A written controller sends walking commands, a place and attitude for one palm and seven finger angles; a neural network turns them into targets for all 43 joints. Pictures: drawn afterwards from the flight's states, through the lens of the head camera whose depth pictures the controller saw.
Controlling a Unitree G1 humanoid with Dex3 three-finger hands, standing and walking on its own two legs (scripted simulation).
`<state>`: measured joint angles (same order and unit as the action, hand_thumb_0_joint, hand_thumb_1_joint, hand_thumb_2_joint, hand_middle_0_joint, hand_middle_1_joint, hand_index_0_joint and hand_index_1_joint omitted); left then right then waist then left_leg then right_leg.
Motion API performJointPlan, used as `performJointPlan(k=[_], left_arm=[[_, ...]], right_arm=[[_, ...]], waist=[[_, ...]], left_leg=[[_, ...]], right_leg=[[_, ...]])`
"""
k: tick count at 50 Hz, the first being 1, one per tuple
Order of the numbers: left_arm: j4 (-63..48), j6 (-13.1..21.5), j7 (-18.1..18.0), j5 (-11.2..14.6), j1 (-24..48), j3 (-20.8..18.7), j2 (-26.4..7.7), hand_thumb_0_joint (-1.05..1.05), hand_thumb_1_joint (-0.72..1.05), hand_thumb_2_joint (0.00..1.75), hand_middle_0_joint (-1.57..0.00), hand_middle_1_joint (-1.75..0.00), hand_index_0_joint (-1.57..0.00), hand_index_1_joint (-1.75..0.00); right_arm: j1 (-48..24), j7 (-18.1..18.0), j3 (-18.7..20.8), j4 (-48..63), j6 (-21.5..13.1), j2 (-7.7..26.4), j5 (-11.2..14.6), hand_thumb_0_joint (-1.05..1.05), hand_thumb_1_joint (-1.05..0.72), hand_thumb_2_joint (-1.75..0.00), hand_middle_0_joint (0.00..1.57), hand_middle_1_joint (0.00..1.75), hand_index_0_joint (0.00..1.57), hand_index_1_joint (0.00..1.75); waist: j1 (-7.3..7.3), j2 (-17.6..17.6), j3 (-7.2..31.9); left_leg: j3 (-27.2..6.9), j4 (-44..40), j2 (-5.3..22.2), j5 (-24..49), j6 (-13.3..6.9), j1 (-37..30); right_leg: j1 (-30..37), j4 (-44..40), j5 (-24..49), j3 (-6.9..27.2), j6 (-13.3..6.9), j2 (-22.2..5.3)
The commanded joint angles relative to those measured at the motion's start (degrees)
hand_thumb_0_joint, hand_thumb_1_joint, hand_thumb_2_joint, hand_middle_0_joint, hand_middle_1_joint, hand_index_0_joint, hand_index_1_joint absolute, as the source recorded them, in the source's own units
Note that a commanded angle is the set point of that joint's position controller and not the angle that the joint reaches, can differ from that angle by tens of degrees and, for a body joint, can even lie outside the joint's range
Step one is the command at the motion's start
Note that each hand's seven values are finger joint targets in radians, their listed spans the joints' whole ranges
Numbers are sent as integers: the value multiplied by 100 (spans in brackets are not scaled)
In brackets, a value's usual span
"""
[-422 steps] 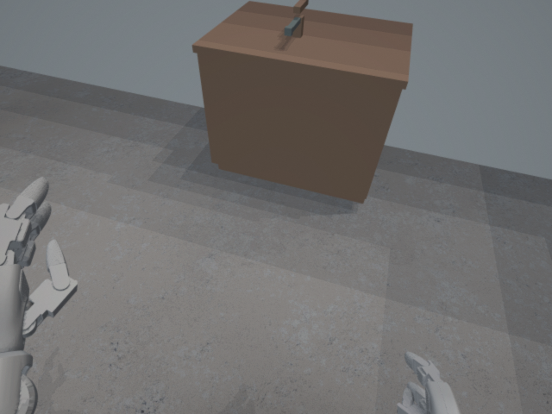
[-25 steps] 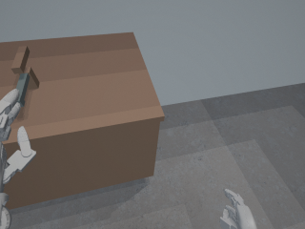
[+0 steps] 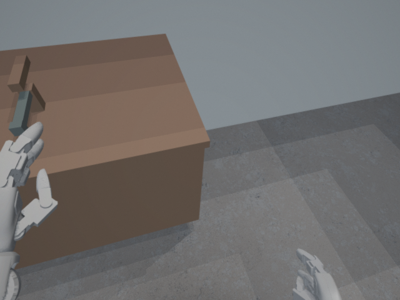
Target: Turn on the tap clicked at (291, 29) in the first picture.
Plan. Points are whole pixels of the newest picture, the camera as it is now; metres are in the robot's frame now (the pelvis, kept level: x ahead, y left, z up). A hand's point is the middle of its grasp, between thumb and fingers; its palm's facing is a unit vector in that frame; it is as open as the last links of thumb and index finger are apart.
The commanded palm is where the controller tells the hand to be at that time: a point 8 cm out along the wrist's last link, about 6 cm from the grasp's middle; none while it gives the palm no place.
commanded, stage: come to a stop and stand still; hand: left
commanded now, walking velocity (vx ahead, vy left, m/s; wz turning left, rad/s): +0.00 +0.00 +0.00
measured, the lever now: (18, 128) +0.48 +0.49 +0.01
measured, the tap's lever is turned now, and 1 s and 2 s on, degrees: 0 0 0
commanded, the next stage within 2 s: look again from close up in 0.56 s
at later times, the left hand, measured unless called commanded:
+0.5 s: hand (21, 187) +0.24 +0.28 +0.16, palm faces +0.37 -0.85 -0.37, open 7.4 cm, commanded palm +0.18 +0.31 +0.17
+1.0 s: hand (21, 191) +0.24 +0.27 +0.16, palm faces +0.39 -0.84 -0.37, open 7.4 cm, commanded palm +0.17 +0.31 +0.17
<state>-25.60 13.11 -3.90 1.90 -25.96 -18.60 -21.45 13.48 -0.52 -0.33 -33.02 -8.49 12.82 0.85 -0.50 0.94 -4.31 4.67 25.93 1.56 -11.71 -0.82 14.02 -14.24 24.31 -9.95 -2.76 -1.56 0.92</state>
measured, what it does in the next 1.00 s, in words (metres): stands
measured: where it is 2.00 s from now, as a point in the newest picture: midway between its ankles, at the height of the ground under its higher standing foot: outside the picture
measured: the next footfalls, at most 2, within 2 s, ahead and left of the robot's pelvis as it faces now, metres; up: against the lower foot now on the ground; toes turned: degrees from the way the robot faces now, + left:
none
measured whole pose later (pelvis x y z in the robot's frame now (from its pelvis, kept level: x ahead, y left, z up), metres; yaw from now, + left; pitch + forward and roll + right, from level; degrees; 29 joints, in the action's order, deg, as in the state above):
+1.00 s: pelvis +0.02 +0.02 +0.00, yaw +1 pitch -1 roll -1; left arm -25.9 9.7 -6.4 2.7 -24.4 -19.4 -20.5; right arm 12.2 -2.7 -1.5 -33.0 -5.0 11.5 0.0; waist 1.0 0.9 -2.9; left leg 4.1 23.6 -0.2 -12.3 -2.4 11.0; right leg -10.0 20.3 -9.7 -3.2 0.4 -0.6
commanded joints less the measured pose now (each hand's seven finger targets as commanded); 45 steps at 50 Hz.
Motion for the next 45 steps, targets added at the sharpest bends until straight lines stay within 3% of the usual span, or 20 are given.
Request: performJointPlan(k=[1,3,4,7,9,12,14,18,21,25,32,34,37,45], left_arm=[[-1337,376,-263,86,641,-1299,-1390,0,90,90,-20,-30,-20,-30],[-1621,443,-281,38,1196,-1285,-1476,0,90,90,-20,-30,-20,-30],[-1472,451,-282,20,1225,-1197,-1343,0,90,90,-20,-30,-20,-30],[-1317,423,-269,-31,1190,-880,-1012,0,90,90,-20,-30,-20,-30],[-1225,372,-242,-46,1093,-561,-727,0,90,90,-20,-30,-20,-30],[-1123,294,-266,-73,836,-529,-704,0,90,90,-20,-30,-20,-30],[-1115,261,-263,-59,821,-556,-725,0,90,90,-20,-30,-20,-30],[-1299,227,-268,-2,753,-886,-1023,0,90,90,-20,-30,-20,-30],[-1381,196,-244,66,651,-847,-940,0,90,90,-20,-30,-20,-30],[-1362,119,-241,99,664,-728,-844,0,90,90,-20,-30,-20,-30],[-1271,43,-309,69,851,-610,-792,0,90,90,-20,-30,-20,-30],[-1273,41,-329,63,913,-577,-774,0,90,90,-20,-30,-20,-30],[-1283,38,-349,68,806,-608,-789,0,90,90,-20,-30,-20,-30],[-1265,28,-368,102,502,-712,-836,0,90,90,-20,-30,-20,-30]], right_arm=[[-581,-200,192,979,-332,602,-54,0,-90,-90,20,30,20,30],[-580,-230,187,968,-404,597,-69,0,-90,-90,20,30,20,30],[-530,-230,190,916,-450,601,-89,0,-90,-90,20,30,20,30],[-485,-167,206,847,-557,602,-94,0,-90,-90,20,30,20,30],[-464,-122,198,792,-589,603,-99,0,-90,-90,20,30,20,30],[-491,-79,194,760,-533,603,-115,0,-90,-90,20,30,20,30],[-510,-81,176,776,-464,581,-121,0,-90,-90,20,30,20,30],[-585,-131,154,873,-304,547,-129,0,-90,-90,20,30,20,30],[-608,-143,139,945,-196,518,-112,0,-90,-90,20,30,20,30],[-605,-168,133,977,-119,518,-106,0,-90,-90,20,30,20,30],[-667,-225,149,966,-32,547,-114,0,-90,-90,20,30,20,30],[-696,-243,142,960,-15,534,-119,0,-90,-90,20,30,20,30],[-690,-251,162,967,2,545,-109,0,-90,-90,20,30,20,30],[-678,-276,181,960,41,545,-94,0,-90,-90,20,30,20,30]], waist=[[208,-404,750],[189,-818,744],[204,-957,782],[231,-588,954],[199,-556,895],[220,-417,995],[205,-501,963],[208,-580,1137],[206,-549,1262],[186,-586,1214],[192,-472,1085],[186,-621,1008],[188,-447,1035],[189,-488,1088]], left_leg=[[-639,-744,256,-724,-123,6],[-753,-926,344,-920,-154,84],[-747,-994,394,-994,-168,107],[-581,-725,276,-522,-136,-45],[-598,-750,239,-261,-71,-194],[-598,-650,228,376,-35,-260],[-612,-701,217,630,28,-264],[-552,-589,201,1425,92,-465],[-511,-490,218,1878,129,-608],[-471,-539,216,1840,178,-677],[-531,-717,148,943,151,-432],[-551,-807,130,718,166,-332],[-533,-763,86,634,138,-326],[-526,-727,76,805,152,-352]], right_leg=[[217,-577,-1076,570,9,-401],[393,-374,-806,514,13,-315],[496,-262,-656,457,16,-258],[705,-397,-142,485,19,-302],[585,-434,-16,437,21,-263],[679,-413,494,383,36,-272],[665,-366,602,329,32,-238],[747,-257,1067,227,37,-227],[811,-208,1277,168,46,-196],[769,-224,1259,147,67,-171],[855,-442,905,225,66,-213],[870,-452,729,230,55,-203],[909,-537,771,256,56,-229],[940,-502,844,240,65,-230]])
